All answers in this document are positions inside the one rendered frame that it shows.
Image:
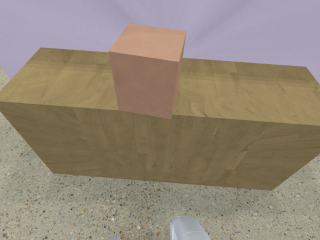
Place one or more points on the carton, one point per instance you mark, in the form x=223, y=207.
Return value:
x=146, y=64

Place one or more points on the pedestal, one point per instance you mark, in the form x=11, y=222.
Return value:
x=234, y=124

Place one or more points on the robot right thigh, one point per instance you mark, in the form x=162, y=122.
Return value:
x=186, y=228

